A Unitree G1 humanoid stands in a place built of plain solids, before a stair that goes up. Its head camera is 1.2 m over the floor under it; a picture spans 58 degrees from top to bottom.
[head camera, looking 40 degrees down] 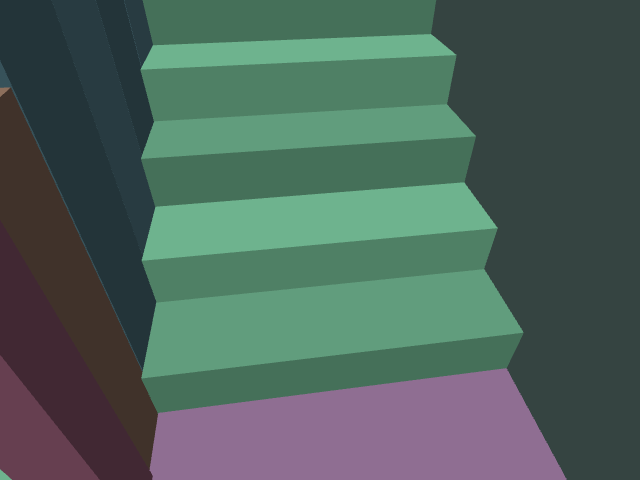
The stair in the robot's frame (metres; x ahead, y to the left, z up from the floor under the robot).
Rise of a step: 0.18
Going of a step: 0.27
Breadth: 1.08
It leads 8 degrees to the left of straight ahead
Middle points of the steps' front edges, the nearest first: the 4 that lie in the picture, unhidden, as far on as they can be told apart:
0.72 -0.06 0.18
0.98 -0.02 0.36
1.25 0.01 0.54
1.52 0.05 0.72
